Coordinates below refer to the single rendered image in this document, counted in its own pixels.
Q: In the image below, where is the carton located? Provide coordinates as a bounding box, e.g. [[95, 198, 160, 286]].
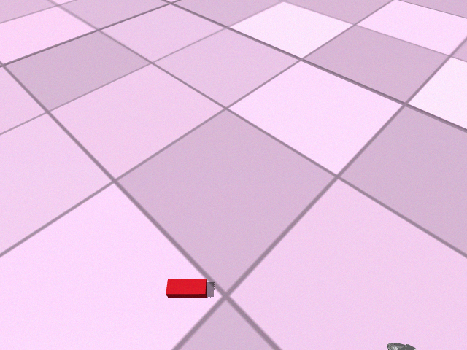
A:
[[166, 279, 207, 298]]

